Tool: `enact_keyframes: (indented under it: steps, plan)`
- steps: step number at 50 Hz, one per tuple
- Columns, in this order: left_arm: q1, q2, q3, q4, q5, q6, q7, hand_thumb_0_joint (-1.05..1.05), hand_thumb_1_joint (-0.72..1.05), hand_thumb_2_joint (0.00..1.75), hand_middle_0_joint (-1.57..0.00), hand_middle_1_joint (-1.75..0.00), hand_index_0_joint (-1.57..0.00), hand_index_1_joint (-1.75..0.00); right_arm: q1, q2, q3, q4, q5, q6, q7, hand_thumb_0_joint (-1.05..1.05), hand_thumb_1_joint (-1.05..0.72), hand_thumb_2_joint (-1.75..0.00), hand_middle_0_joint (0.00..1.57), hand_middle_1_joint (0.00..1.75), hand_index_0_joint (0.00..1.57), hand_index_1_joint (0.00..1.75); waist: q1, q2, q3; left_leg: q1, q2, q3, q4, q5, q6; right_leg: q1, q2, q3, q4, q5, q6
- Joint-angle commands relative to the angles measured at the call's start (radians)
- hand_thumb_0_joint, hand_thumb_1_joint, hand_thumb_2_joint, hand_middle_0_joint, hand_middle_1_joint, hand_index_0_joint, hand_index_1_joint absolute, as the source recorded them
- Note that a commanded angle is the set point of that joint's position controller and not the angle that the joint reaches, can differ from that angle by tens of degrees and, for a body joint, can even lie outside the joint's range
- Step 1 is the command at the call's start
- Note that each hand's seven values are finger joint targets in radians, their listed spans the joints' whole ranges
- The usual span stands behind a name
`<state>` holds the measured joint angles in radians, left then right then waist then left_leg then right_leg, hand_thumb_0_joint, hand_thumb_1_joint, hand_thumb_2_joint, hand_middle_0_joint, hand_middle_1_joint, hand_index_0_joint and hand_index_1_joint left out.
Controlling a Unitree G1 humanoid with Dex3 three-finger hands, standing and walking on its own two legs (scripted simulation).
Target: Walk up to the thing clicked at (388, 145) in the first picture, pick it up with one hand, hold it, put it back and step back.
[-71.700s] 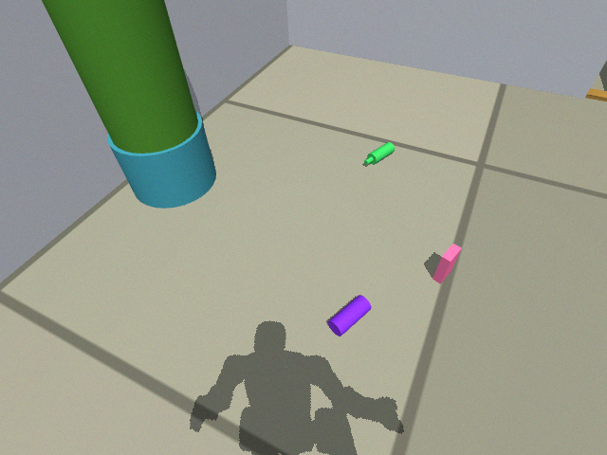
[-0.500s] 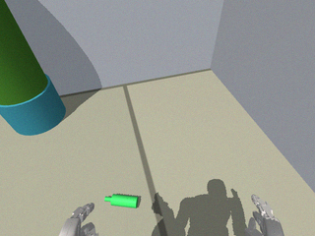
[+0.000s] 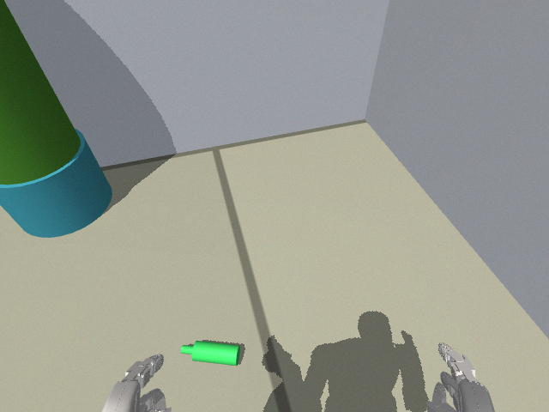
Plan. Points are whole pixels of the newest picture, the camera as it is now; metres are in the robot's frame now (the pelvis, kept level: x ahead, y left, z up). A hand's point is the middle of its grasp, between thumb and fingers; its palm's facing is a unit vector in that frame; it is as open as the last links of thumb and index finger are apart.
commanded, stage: home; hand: left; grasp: from above
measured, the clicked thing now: (210, 352) +0.46 +0.26 -0.68
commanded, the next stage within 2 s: stand in 0.28 s
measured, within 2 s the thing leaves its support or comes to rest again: neither
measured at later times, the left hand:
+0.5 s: hand out of the picture +0.16 +0.20 -0.08, palm faces +0.02 -0.95 -0.30, open 7.4 cm
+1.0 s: hand out of the picture +0.01 +0.24 -0.11, palm faces +0.05 -0.95 -0.32, open 7.4 cm
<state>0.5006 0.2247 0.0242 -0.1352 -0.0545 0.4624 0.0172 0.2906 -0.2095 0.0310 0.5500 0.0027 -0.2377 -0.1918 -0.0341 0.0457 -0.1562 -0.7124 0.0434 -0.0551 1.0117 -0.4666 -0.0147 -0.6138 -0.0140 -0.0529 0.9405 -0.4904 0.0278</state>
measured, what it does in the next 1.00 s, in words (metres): rises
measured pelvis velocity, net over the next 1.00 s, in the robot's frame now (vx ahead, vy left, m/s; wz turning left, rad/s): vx -0.01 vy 0.01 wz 0.02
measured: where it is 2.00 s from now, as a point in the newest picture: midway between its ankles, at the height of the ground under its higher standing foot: outside the picture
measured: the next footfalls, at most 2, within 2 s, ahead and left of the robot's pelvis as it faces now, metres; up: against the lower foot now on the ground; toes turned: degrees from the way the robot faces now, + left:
none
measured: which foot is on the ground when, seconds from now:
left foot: down 0.00-1.00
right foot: down 0.00-1.00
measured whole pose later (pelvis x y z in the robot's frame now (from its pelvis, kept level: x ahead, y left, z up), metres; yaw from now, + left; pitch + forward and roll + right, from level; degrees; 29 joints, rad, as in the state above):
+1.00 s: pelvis -0.01 +0.01 +0.06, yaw +1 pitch -4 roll -1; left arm 0.23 0.28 0.03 1.06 0.03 0.02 0.03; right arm 0.17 -0.27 -0.03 1.06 -0.03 0.00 -0.02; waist 0.03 0.01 0.07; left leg -0.21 0.00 -0.02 0.50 -0.23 0.00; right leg -0.13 -0.06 -0.04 0.46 -0.27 0.04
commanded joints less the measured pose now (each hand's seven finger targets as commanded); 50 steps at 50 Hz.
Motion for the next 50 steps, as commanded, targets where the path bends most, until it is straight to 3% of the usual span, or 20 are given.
enact_keyframes:
  steps: [1, 2, 4, 8, 11, 13, 14, 18, 19, 20, 21, 23, 24, 26, 28, 30, 34, 39, 46, 50]
  plan:
    - [-0.045, 0.114, 0.066, -0.207, 0.008, -0.053, 0.016, 0.0, 0.9, 0.9, -0.2, -0.3, -0.2, -0.3, -0.063, -0.126, -0.05, -0.162, 0.003, -0.056, -0.012, 0.0, -0.9, -0.9, 0.2, 0.3, 0.2, 0.3, -0.009, 0.005, -0.071, 0.141, -0.031, 0.019, -0.163, 0.197, 0.024, -0.011, 0.037, -0.018, -0.159, 0.197, -0.023]
    - [-0.013, 0.085, 0.049, -0.155, 0.007, -0.048, 0.013, 0.0, 0.9, 0.9, -0.2, -0.3, -0.2, -0.3, -0.068, -0.124, -0.048, -0.162, 0.002, -0.057, -0.012, 0.0, -0.9, -0.9, 0.2, 0.3, 0.2, 0.3, -0.009, -0.005, -0.048, 0.128, -0.03, 0.014, -0.172, 0.169, 0.024, -0.017, 0.039, -0.022, -0.158, 0.17, -0.023]
    - [-0.034, 0.114, 0.078, -0.22, 0.006, -0.056, 0.015, 0.0, 0.9, 0.9, -0.2, -0.3, -0.2, -0.3, -0.066, -0.129, -0.054, -0.163, 0.001, -0.055, -0.01, 0.0, -0.9, -0.9, 0.2, 0.3, 0.2, 0.3, 0.006, 0.038, -0.096, 0.148, -0.027, 0.007, -0.182, 0.175, 0.018, -0.003, 0.041, -0.025, -0.144, 0.169, -0.029]
    - [-0.021, 0.092, 0.05, -0.184, 0.008, -0.052, 0.01, 0.0, 0.9, 0.9, -0.2, -0.3, -0.2, -0.3, -0.069, -0.129, -0.051, -0.17, 0.002, -0.053, -0.006, 0.0, -0.9, -0.9, 0.2, 0.3, 0.2, 0.3, -0.011, 0.026, -0.07, 0.145, -0.023, -0.001, -0.188, 0.164, 0.018, -0.02, 0.043, -0.027, -0.145, 0.162, -0.029]
    - [-0.033, 0.1, 0.063, -0.198, 0.006, -0.056, 0.012, 0.0, 0.9, 0.9, -0.2, -0.3, -0.2, -0.3, -0.069, -0.13, -0.052, -0.172, 0.003, -0.053, -0.007, 0.0, -0.9, -0.9, 0.2, 0.3, 0.2, 0.3, -0.006, 0.028, -0.063, 0.142, -0.021, 0.0, -0.189, 0.161, 0.017, -0.026, 0.045, -0.028, -0.142, 0.155, -0.028]
    - [-0.048, 0.129, 0.084, -0.247, 0.006, -0.064, 0.018, 0.0, 0.9, 0.9, -0.2, -0.3, -0.2, -0.3, -0.058, -0.127, -0.055, -0.169, 0.002, -0.053, -0.009, 0.0, -0.9, -0.9, 0.2, 0.3, 0.2, 0.3, 0.0, 0.017, -0.101, 0.151, -0.026, 0.01, -0.169, 0.205, 0.019, -0.003, 0.041, -0.026, -0.142, 0.193, -0.028]
    - [0.003, 0.094, 0.057, -0.171, 0.008, -0.057, 0.016, 0.0, 0.9, 0.9, -0.2, -0.3, -0.2, -0.3, -0.059, -0.126, -0.051, -0.164, 0.002, -0.052, -0.009, 0.0, -0.9, -0.9, 0.2, 0.3, 0.2, 0.3, -0.009, -0.003, -0.09, 0.152, -0.026, 0.012, -0.163, 0.216, 0.021, -0.006, 0.042, -0.024, -0.141, 0.205, -0.025]
    - [-0.025, 0.109, 0.069, -0.212, 0.003, -0.057, 0.014, 0.0, 0.9, 0.9, -0.2, -0.3, -0.2, -0.3, -0.062, -0.13, -0.054, -0.169, 0.002, -0.049, -0.006, 0.0, -0.9, -0.9, 0.2, 0.3, 0.2, 0.3, 0.0, 0.012, -0.11, 0.149, -0.027, 0.01, -0.16, 0.229, 0.021, 0.007, 0.039, -0.023, -0.139, 0.221, -0.025]
    - [-0.301, 0.189, 0.073, 0.139, 0.122, -0.265, 0.055, 0.0, 0.9, 0.9, -0.2, -0.3, -0.2, -0.3, -0.126, -0.242, -0.089, 0.076, -0.112, 0.054, 0.053, 0.0, -0.9, -0.9, 0.2, 0.3, 0.2, 0.3, 0.075, -0.038, 0.142, 0.142, 0.009, -0.033, -0.256, 0.393, 0.077, 0.2, -0.039, 0.032, -0.169, 0.203, -0.045]
    - [-0.213, 0.211, 0.092, 0.33, 0.128, -0.334, 0.049, 0.0, 0.9, 0.9, -0.2, -0.3, -0.2, -0.3, -0.144, -0.252, -0.105, 0.093, -0.116, 0.095, 0.086, 0.0, -0.9, -0.9, 0.2, 0.3, 0.2, 0.3, 0.075, -0.104, 0.064, 0.197, -0.004, 0.006, -0.235, 0.389, 0.089, 0.225, -0.056, 0.101, -0.216, 0.205, -0.079]
    - [-0.196, 0.22, 0.085, 0.372, 0.123, -0.364, 0.04, 0.0, 0.9, 0.9, -0.2, -0.3, -0.2, -0.3, -0.141, -0.261, -0.11, 0.057, -0.121, 0.117, 0.103, 0.0, -0.9, -0.9, 0.2, 0.3, 0.2, 0.3, 0.058, -0.106, 0.07, 0.216, -0.012, -0.011, -0.233, 0.367, 0.093, 0.176, -0.052, 0.132, -0.233, 0.215, -0.104]
    - [-0.228, 0.227, 0.068, 0.457, 0.128, -0.406, 0.031, 0.0, 0.9, 0.9, -0.2, -0.3, -0.2, -0.3, -0.123, -0.239, -0.107, 0.109, -0.084, 0.13, 0.143, 0.0, -0.9, -0.9, 0.2, 0.3, 0.2, 0.3, 0.058, -0.052, 0.008, 0.293, -0.015, -0.01, -0.254, 0.354, 0.087, 0.258, -0.077, 0.135, -0.217, 0.294, -0.092]
    - [-0.254, 0.225, 0.072, 0.504, 0.12, -0.409, 0.026, 0.0, 0.9, 0.9, -0.2, -0.3, -0.2, -0.3, -0.124, -0.224, -0.104, 0.13, -0.063, 0.137, 0.16, 0.0, -0.9, -0.9, 0.2, 0.3, 0.2, 0.3, 0.061, -0.092, 0.033, 0.3, -0.029, 0.009, -0.267, 0.289, 0.079, 0.249, -0.087, 0.141, -0.256, 0.243, -0.085]
    - [-0.282, 0.215, 0.074, 0.583, 0.107, -0.416, 0.024, 0.0, 0.9, 0.9, -0.2, -0.3, -0.2, -0.3, -0.143, -0.225, -0.112, 0.154, -0.05, 0.144, 0.177, 0.0, -0.9, -0.9, 0.2, 0.3, 0.2, 0.3, 0.067, -0.079, 0.038, 0.338, -0.018, -0.014, -0.302, 0.294, 0.077, 0.238, -0.074, 0.116, -0.273, 0.229, -0.069]
    - [-0.301, 0.211, 0.071, 0.67, 0.106, -0.432, 0.028, 0.0, 0.9, 0.9, -0.2, -0.3, -0.2, -0.3, -0.157, -0.226, -0.116, 0.193, -0.052, 0.157, 0.183, 0.0, -0.9, -0.9, 0.2, 0.3, 0.2, 0.3, 0.066, -0.061, 0.044, 0.376, -0.004, -0.03, -0.336, 0.309, 0.08, 0.251, -0.075, 0.1, -0.289, 0.225, -0.059]
    - [-0.319, 0.207, 0.071, 0.74, 0.103, -0.445, 0.028, 0.0, 0.9, 0.9, -0.2, -0.3, -0.2, -0.3, -0.155, -0.235, -0.117, 0.224, -0.059, 0.169, 0.18, 0.0, -0.9, -0.9, 0.2, 0.3, 0.2, 0.3, 0.062, -0.016, 0.085, 0.36, 0.013, -0.061, -0.409, 0.244, 0.083, 0.269, -0.06, 0.082, -0.308, 0.192, -0.046]
    - [-0.309, 0.203, 0.068, 0.868, 0.099, -0.464, 0.027, 0.0, 0.9, 0.9, -0.2, -0.3, -0.2, -0.3, -0.155, -0.243, -0.114, 0.283, -0.053, 0.183, 0.172, 0.0, -0.9, -0.9, 0.2, 0.3, 0.2, 0.3, 0.063, 0.002, 0.095, 0.414, 0.036, -0.085, -0.474, 0.315, 0.08, 0.342, -0.06, 0.068, -0.359, 0.271, -0.039]
    - [-0.305, 0.224, 0.064, 0.995, 0.093, -0.471, 0.026, 0.0, 0.9, 0.9, -0.2, -0.3, -0.2, -0.3, -0.153, -0.255, -0.11, 0.353, -0.045, 0.203, 0.163, 0.0, -0.9, -0.9, 0.2, 0.3, 0.2, 0.3, 0.053, -0.021, 0.147, 0.453, 0.033, -0.077, -0.551, 0.254, 0.065, 0.393, -0.08, 0.085, -0.474, 0.269, -0.046]
    - [-0.305, 0.243, 0.054, 1.118, 0.088, -0.476, 0.029, 0.0, 0.9, 0.9, -0.2, -0.3, -0.2, -0.3, -0.153, -0.258, -0.103, 0.428, -0.032, 0.211, 0.16, 0.0, -0.9, -0.9, 0.2, 0.3, 0.2, 0.3, 0.049, -0.025, 0.166, 0.53, 0.042, -0.069, -0.623, 0.334, 0.053, 0.46, -0.097, 0.084, -0.567, 0.322, -0.034]
    - [-0.317, 0.247, 0.048, 1.162, 0.089, -0.476, 0.028, 0.0, 0.9, 0.9, -0.2, -0.3, -0.2, -0.3, -0.158, -0.26, -0.097, 0.46, -0.027, 0.216, 0.16, 0.0, -0.9, -0.9, 0.2, 0.3, 0.2, 0.3, 0.048, -0.036, 0.193, 0.543, 0.046, -0.07, -0.657, 0.316, 0.045, 0.469, -0.097, 0.078, -0.601, 0.302, -0.029]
